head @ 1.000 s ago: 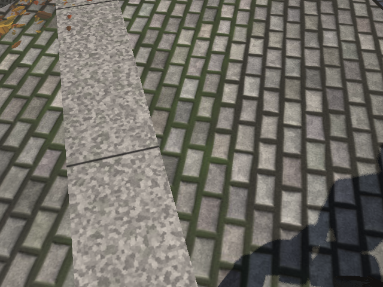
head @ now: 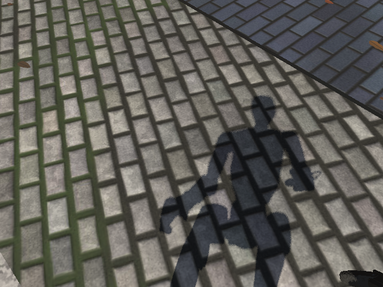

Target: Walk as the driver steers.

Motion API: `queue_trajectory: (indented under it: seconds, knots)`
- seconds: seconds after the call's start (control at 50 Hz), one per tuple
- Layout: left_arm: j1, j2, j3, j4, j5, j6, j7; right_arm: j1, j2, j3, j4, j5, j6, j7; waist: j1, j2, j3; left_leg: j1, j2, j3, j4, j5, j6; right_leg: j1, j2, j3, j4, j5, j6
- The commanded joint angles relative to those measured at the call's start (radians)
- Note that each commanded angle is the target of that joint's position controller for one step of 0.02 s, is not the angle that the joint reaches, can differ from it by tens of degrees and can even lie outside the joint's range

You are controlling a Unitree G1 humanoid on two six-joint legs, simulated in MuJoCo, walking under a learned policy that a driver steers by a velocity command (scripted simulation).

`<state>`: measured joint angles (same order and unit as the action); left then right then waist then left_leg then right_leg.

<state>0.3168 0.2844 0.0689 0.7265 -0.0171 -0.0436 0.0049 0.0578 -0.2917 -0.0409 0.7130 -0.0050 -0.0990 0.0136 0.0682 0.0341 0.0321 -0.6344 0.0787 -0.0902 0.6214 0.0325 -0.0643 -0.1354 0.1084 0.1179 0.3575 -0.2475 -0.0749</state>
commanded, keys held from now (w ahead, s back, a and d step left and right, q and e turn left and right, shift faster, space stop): w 0.12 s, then q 0.80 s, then no key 0.08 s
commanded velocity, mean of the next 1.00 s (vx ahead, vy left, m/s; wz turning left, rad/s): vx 0.18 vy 0.00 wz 0.29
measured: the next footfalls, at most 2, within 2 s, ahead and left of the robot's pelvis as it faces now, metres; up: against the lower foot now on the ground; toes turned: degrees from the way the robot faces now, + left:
left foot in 0.12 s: +0.25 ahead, +0.15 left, +0.00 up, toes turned -3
right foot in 0.58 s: +0.35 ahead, -0.07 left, +0.00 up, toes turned +14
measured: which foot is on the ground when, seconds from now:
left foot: up 0.00-0.10, down 0.12-0.58, up 0.60-0.98, down 1.00-1.00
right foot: down 0.00-0.14, up 0.16-0.56, down 0.58-1.00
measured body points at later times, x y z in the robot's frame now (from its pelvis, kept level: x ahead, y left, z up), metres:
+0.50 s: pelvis +0.21 +0.05 +0.00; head +0.25 +0.06 +0.45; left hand +0.39 +0.32 -0.09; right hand +0.30 -0.24 -0.11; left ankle +0.21 +0.15 -0.74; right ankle +0.30 -0.09 -0.71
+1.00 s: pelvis +0.24 +0.06 -0.01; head +0.27 +0.09 +0.44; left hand +0.26 +0.38 -0.12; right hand +0.50 -0.14 -0.10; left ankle +0.20 +0.16 -0.75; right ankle +0.31 -0.08 -0.74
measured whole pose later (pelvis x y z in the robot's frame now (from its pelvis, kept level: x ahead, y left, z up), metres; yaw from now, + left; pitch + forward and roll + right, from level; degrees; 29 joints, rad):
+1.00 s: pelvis +0.24 +0.06 -0.01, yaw +23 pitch +1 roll -1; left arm 0.15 0.30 0.08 0.73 -0.01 0.01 0.02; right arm 0.16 -0.31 -0.07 0.65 0.01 0.07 0.01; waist 0.02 -0.01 0.05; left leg -0.29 0.02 0.02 0.56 -0.26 0.01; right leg -0.29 -0.10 -0.12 0.54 -0.26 0.04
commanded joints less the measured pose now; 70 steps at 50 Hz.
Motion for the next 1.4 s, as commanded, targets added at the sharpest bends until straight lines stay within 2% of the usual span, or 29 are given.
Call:
queue_trajectory:
  seconds: [0.02, 0.08, 0.12, 0.14, 0.16, 0.18, 0.2, 0.24, 0.3, 0.38, 0.5, 0.56, 0.58, 0.6, 0.62, 0.64, 0.68, 0.78, 0.96, 0.98, 1.0, 1.02, 1.04, 1.06, 1.1, 1.16, 1.28, 1.34, 1.4]
  knots:
    - [0.043, 0.151, 0.039, -0.031, -0.005, -0.012, 0.005, -0.078, -0.08, -0.017, -0.076, 0.01, -0.02, 0.012, 0.013, -0.119, -0.028, 0.147, -0.041, 0.036, -0.085, 0.062, 0.021, -0.059, -0.247, 0.159, -0.071, 0.147, -0.14]
    - [0.041, 0.157, 0.041, -0.02, 0.002, -0.006, 0.004, -0.04, -0.113, -0.032, -0.075, 0.009, -0.029, 0.016, -0.022, -0.149, -0.02, 0.184, -0.047, 0.046, -0.125, -0.06, 0.072, 0.02, -0.291, 0.214, 0.005, 0.201, -0.115]
    - [0.029, 0.113, 0.025, -0.026, 0.008, -0.003, 0.002, 0.135, -0.16, -0.057, -0.034, -0.004, -0.037, 0.008, -0.112, -0.126, -0.122, 0.437, -0.027, 0.042, -0.148, -0.065, 0.137, -0.005, -0.211, 0.157, 0.225, 0.367, -0.066]
    - [0.076, 0.067, 0.005, -0.048, 0.027, -0.006, 0.007, 0.269, -0.234, -0.073, -0.022, -0.022, -0.039, 0.007, -0.137, 0.021, -0.276, 0.707, 0.15, -0.175, -0.114, 0.038, 0.229, -0.158, -0.116, 0.07, 0.529, 0.193, -0.009]
    - [0.193, 0.032, -0.005, -0.045, 0.004, -0.017, 0.009, 0.337, -0.275, -0.088, 0.027, -0.018, -0.023, 0.019, -0.097, 0.326, -0.349, 0.917, 0.301, -0.602, -0.255, -0.065, 0.384, -0.458, 0.011, -0.004, 0.831, -0.314, 0.067]
    - [0.15, 0.12, 0.008, -0.034, 0.003, -0.02, 0.01, 0.315, -0.185, -0.061, 0.013, 0.014, -0.02, 0.026, -0.115, 0.196, -0.287, 0.898, 0.292, -0.646, -0.292, -0.138, 0.367, -0.561, -0.044, 0.056, 0.931, -0.35, 0.075]
    - [0.039, 0.154, 0.017, -0.053, 0.004, -0.018, 0.01, 0.237, -0.142, -0.047, -0.006, 0.015, -0.013, 0.024, -0.123, 0.095, -0.185, 0.787, 0.258, -0.492, -0.277, -0.009, 0.334, -0.581, -0.084, 0.023, 0.949, -0.277, 0.083]
    - [-0.063, 0.133, 0.017, -0.083, 0.034, -0.017, 0.015, 0.155, -0.104, -0.03, -0.02, 0.007, 0.001, 0.022, -0.093, -0.003, -0.099, 0.594, 0.182, -0.301, -0.263, 0.356, 0.315, -0.525, -0.142, -0.023, 0.854, -0.198, 0.101]
    - [-0.049, 0.064, 0.002, -0.089, 0.03, -0.007, 0.02, 0.146, -0.116, -0.033, -0.002, -0.002, 0.012, 0.009, -0.049, 0.069, -0.125, 0.508, 0.108, -0.184, -0.275, 0.554, 0.304, -0.401, -0.144, -0.047, 0.643, -0.167, 0.127]
    - [-0.089, 0.069, 0.001, -0.087, 0.023, 0.016, 0.034, 0.155, -0.194, -0.066, 0.002, 0.019, 0.051, -0.018, -0.054, 0.07, -0.171, 0.45, 0.1, -0.176, -0.28, 0.465, 0.305, -0.312, -0.099, -0.056, 0.464, -0.041, 0.154]
    - [-0.219, 0.079, 0.009, -0.119, 0.015, 0.024, 0.026, 0.162, -0.175, -0.07, -0.002, 0.03, 0.101, -0.039, -0.083, 0.1, -0.118, 0.41, 0.066, -0.276, -0.256, 0.089, 0.264, -0.258, -0.063, -0.022, 0.278, 0.005, 0.15]
    - [-0.162, 0.094, 0.021, -0.101, 0.013, -0.002, 0.016, 0.114, -0.153, -0.066, -0.029, 0.036, 0.117, -0.049, -0.034, 0.103, -0.109, 0.402, 0.013, -0.326, -0.171, -0.006, 0.207, -0.115, -0.081, -0.029, 0.012, 0.165, 0.111]
    - [-0.135, 0.14, 0.033, -0.1, 0.026, -0.006, 0.021, 0.142, -0.112, -0.053, -0.038, 0.026, 0.118, -0.05, -0.047, 0.041, -0.149, 0.332, -0.027, -0.294, -0.077, -0.162, 0.161, 0.013, -0.211, 0.049, -0.004, 0.264, 0.061]
    - [-0.16, 0.211, 0.046, -0.121, 0.046, 0.005, 0.031, 0.222, -0.054, -0.038, -0.044, 0.01, 0.114, -0.048, -0.108, -0.208, -0.166, 0.158, -0.163, -0.134, 0.133, -0.557, 0.097, 0.14, -0.424, 0.26, 0.015, 0.561, -0.061]
    - [-0.12, 0.188, 0.046, -0.105, 0.064, 0.012, 0.024, 0.24, -0.114, -0.052, -0.052, 0.011, 0.108, -0.048, -0.087, -0.299, -0.186, 0.054, -0.178, -0.046, 0.342, -0.736, 0.05, 0.124, -0.546, 0.419, -0.01, 0.631, -0.2]
    - [-0.141, 0.143, 0.032, -0.114, 0.053, 0.01, 0.021, 0.256, -0.179, -0.073, -0.033, 0.014, 0.111, -0.047, -0.089, -0.211, -0.162, 0.038, -0.132, -0.056, 0.486, -0.683, 0.021, 0.097, -0.515, 0.359, -0.01, 0.591, -0.208]
    - [-0.216, 0.094, 0.019, -0.121, 0.035, 0.014, 0.021, 0.246, -0.184, -0.088, -0.009, 0.024, 0.14, -0.054, -0.103, -0.145, -0.118, 0.021, -0.1, -0.038, 0.568, -0.568, -0.019, 0.046, -0.399, 0.171, 0.002, 0.474, -0.133]
    - [-0.199, 0.126, 0.029, -0.094, 0.038, 0.035, 0.038, 0.147, -0.1, -0.062, -0.078, 0.029, 0.155, -0.04, -0.062, -0.199, -0.101, 0.051, -0.066, 0.047, 0.43, -0.444, -0.055, 0.029, -0.365, 0.018, -0.035, 0.469, -0.154]
    - [-0.214, 0.189, 0.052, -0.057, -0.009, 0.046, 0.022, 0.167, -0.104, -0.063, -0.11, 0.019, 0.161, 0.003, -0.089, -0.197, -0.12, 0.376, -0.077, 0.151, -0.097, -0.267, 0.058, -0.024, -0.4, -0.078, 0.062, 0.354, -0.094]
    - [-0.175, 0.161, 0.043, -0.034, -0.013, 0.045, 0.019, 0.198, -0.119, -0.07, -0.096, 0.013, 0.16, -0.001, -0.097, -0.156, -0.12, 0.481, -0.092, 0.132, -0.203, -0.168, 0.09, -0.086, -0.364, -0.114, 0.128, 0.275, -0.038]
    - [-0.129, 0.104, 0.026, -0.025, 0.016, 0.043, 0.011, 0.218, -0.191, -0.087, -0.101, 0.012, 0.157, -0.014, -0.074, 0.044, -0.135, 0.63, 0.055, -0.075, -0.265, 0.097, 0.145, -0.244, -0.28, -0.214, 0.322, 0.042, 0.062]
    - [-0.161, 0.066, 0.008, -0.073, 0.053, 0.04, 0.011, 0.19, -0.274, -0.094, -0.133, -0.006, 0.151, -0.022, -0.067, 0.293, -0.119, 0.653, 0.304, -0.359, -0.262, 0.35, 0.334, -0.482, -0.144, -0.239, 0.539, -0.403, 0.144]
    - [-0.232, 0.127, 0.028, -0.077, 0.035, 0.042, 0.022, 0.22, -0.22, -0.081, -0.128, -0.034, 0.13, -0.016, -0.143, 0.182, -0.163, 0.57, 0.319, -0.354, -0.282, 0.277, 0.416, -0.467, -0.157, -0.109, 0.704, -0.435, 0.148]
    - [-0.228, 0.146, 0.037, -0.066, 0.013, 0.05, 0.025, 0.18, -0.193, -0.068, -0.117, -0.034, 0.114, -0.014, -0.114, 0.141, -0.128, 0.532, 0.255, -0.262, -0.287, 0.202, 0.374, -0.463, -0.167, -0.085, 0.758, -0.369, 0.137]
    - [-0.183, 0.144, 0.044, -0.021, 0.019, 0.065, 0.037, 0.081, -0.145, -0.053, -0.114, -0.005, 0.102, -0.019, -0.074, 0.108, -0.097, 0.511, 0.169, -0.166, -0.287, 0.114, 0.286, -0.459, -0.177, -0.072, 0.744, -0.236, 0.141]
    - [-0.138, 0.115, 0.038, 0.002, 0.016, 0.067, 0.035, 0.053, -0.094, -0.028, -0.101, -0.009, 0.097, -0.029, -0.045, 0.1, -0.116, 0.478, 0.125, -0.096, -0.287, 0.183, 0.281, -0.36, -0.162, -0.08, 0.714, -0.124, 0.162]
    - [-0.183, 0.09, 0.015, 0.003, 0.013, 0.065, 0.027, 0.071, -0.116, -0.032, -0.05, -0.01, 0.103, -0.026, -0.092, 0.107, -0.08, 0.477, 0.132, -0.143, -0.288, 0.016, 0.298, -0.217, -0.165, -0.094, 0.357, -0.148, 0.157]
    - [-0.134, 0.079, 0.01, 0.033, 0.015, 0.057, 0.023, 0.044, -0.09, -0.019, -0.024, 0.004, 0.103, -0.021, -0.056, 0.081, -0.06, 0.436, 0.108, -0.157, -0.268, -0.055, 0.269, -0.096, -0.151, -0.109, 0.119, -0.007, 0.134]
    - [-0.113, 0.181, 0.023, 0.049, 0.031, 0.046, 0.024, 0.134, -0.073, -0.015, 0.012, -0.019, 0.08, -0.008, -0.11, -0.106, -0.09, 0.352, -0.02, -0.063, -0.228, -0.214, 0.145, 0.078, -0.255, -0.021, 0.081, 0.366, 0.065]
